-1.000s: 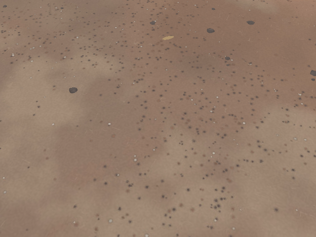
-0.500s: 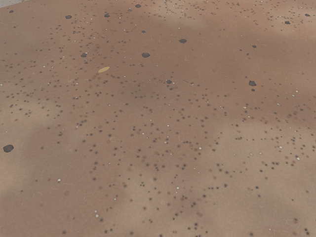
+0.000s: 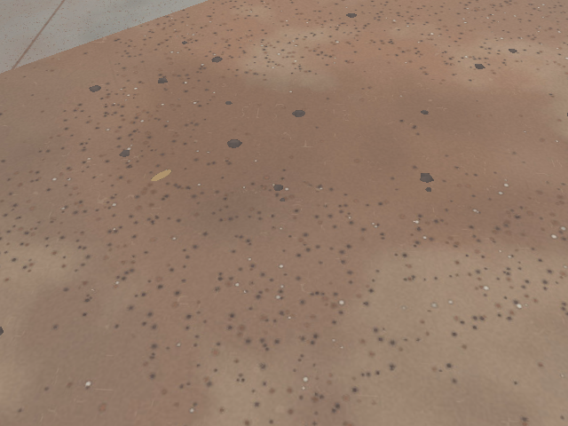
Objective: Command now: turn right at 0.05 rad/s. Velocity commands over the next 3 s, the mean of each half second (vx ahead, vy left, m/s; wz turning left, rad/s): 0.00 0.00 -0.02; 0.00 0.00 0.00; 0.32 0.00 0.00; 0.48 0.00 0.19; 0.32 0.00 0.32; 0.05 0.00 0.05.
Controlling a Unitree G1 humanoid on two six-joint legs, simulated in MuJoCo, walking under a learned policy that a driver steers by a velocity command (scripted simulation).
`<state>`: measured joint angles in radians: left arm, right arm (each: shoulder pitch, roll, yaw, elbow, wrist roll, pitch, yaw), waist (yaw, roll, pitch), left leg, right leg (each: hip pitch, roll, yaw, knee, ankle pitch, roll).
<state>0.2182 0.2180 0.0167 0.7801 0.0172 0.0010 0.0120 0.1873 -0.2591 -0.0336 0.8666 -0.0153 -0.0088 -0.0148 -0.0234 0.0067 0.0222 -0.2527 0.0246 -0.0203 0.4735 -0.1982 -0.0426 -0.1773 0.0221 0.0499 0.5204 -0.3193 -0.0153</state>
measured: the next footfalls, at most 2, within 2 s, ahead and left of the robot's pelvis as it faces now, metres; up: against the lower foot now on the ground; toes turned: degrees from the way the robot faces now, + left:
right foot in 1.70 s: +0.47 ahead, -0.08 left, +0.00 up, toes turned -1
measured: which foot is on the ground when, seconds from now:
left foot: down 0.00-1.00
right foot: down 0.00-1.00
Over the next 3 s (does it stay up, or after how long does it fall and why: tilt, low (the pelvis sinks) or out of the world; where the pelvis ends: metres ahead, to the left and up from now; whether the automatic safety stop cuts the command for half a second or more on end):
stays up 0.76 0.09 0.00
